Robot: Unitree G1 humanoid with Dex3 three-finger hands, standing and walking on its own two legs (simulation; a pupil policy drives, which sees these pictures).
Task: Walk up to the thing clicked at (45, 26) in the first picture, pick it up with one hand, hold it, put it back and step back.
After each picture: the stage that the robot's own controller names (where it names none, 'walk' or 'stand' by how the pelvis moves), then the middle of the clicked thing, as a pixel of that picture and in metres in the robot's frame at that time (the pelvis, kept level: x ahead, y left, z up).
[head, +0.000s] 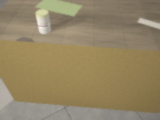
stand; (43, 21) +0.78 +0.21 -0.01
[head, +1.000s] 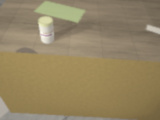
walk; (46, 30) +0.67 +0.17 +0.00
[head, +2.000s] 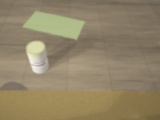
stand; (38, 57) +0.46 +0.18 +0.02
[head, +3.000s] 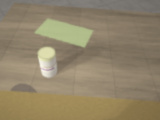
stand; (48, 62) +0.47 +0.15 -0.01
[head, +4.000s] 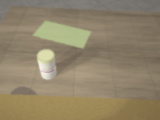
stand; (47, 64) +0.47 +0.15 -0.01
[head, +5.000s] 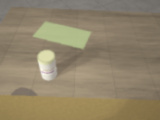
stand; (47, 65) +0.46 +0.15 -0.01
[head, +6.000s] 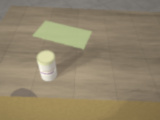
stand; (47, 66) +0.45 +0.15 -0.01
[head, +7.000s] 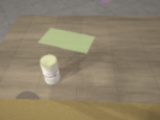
rise first; (50, 69) +0.45 +0.17 -0.01
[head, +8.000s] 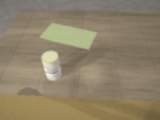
go down; (52, 66) +0.46 +0.16 -0.01
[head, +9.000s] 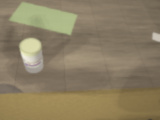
go down; (32, 56) +0.45 +0.15 +0.02
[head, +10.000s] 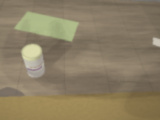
approach; (34, 61) +0.45 +0.16 +0.02
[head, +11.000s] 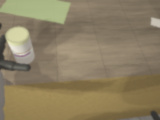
close; (21, 46) +0.47 +0.17 +0.05
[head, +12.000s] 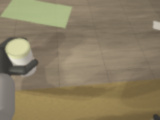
lift; (22, 58) +0.42 +0.17 +0.05
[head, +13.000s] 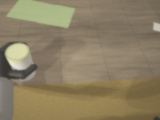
lift; (22, 63) +0.41 +0.18 +0.05
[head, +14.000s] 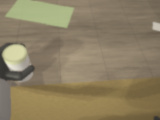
lift; (19, 64) +0.41 +0.19 +0.05
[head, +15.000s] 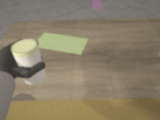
lift; (30, 62) +0.34 +0.16 +0.19
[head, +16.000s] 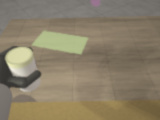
hold; (24, 70) +0.32 +0.17 +0.16
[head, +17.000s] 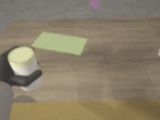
hold; (26, 69) +0.33 +0.17 +0.16
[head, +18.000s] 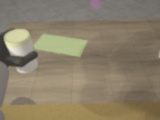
crouch; (22, 51) +0.37 +0.18 +0.20
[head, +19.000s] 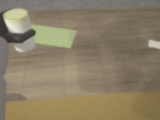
lower; (21, 31) +0.46 +0.17 +0.19
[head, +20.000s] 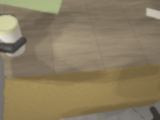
lower; (10, 37) +0.49 +0.18 +0.07
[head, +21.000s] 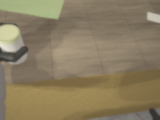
lower; (12, 45) +0.46 +0.18 +0.06
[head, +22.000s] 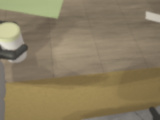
lower; (12, 43) +0.47 +0.18 +0.07
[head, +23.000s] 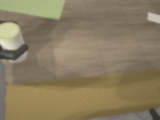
lower; (12, 43) +0.47 +0.18 +0.06
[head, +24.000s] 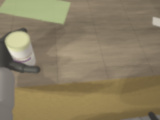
open; (22, 51) +0.44 +0.17 +0.06
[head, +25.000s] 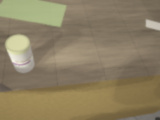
sink last; (21, 54) +0.44 +0.16 +0.05
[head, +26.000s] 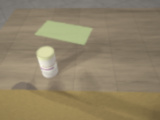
stand; (47, 62) +0.46 +0.17 +0.03
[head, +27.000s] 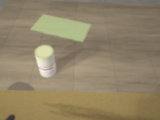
stand; (46, 61) +0.45 +0.16 +0.02
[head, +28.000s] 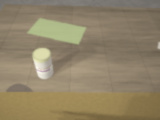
stand; (43, 63) +0.46 +0.16 +0.01
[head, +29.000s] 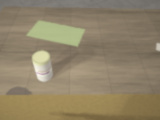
stand; (43, 66) +0.45 +0.17 +0.00
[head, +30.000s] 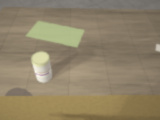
stand; (42, 67) +0.45 +0.17 -0.01
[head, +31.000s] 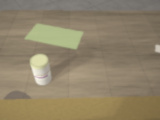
stand; (41, 70) +0.44 +0.16 +0.00
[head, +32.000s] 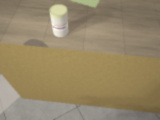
walk; (59, 21) +0.60 +0.11 +0.02
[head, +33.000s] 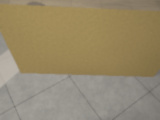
walk; out of the picture +0.93 +0.20 +0.02
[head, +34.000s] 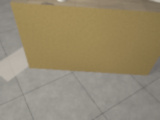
stand; out of the picture +1.16 +0.15 +0.01
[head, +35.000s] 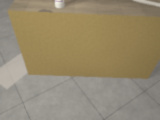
stand; out of the picture +1.11 +0.15 -0.01
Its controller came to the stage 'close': yes
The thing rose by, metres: 0.20
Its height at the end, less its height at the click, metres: +0.00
